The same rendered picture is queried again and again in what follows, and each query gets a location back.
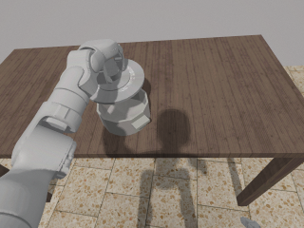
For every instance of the knob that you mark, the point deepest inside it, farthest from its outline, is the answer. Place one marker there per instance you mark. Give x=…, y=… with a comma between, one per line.
x=113, y=72

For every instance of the left robot upper arm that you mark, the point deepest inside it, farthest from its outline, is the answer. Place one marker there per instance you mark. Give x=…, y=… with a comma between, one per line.
x=45, y=156

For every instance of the pot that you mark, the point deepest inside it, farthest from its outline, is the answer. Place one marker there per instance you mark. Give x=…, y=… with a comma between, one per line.
x=126, y=118

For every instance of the left robot forearm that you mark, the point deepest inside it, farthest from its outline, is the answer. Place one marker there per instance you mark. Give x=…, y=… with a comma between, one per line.
x=63, y=110

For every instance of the right robot hand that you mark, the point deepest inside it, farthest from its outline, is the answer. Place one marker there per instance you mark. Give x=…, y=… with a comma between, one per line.
x=248, y=223

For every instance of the left robot hand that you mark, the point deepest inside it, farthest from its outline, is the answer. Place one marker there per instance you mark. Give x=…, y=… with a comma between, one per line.
x=110, y=49

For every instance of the lid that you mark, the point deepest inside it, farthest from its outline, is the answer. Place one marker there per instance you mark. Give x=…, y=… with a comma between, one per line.
x=127, y=86

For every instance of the table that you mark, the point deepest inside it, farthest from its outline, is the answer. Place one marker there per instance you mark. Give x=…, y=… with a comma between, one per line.
x=215, y=97

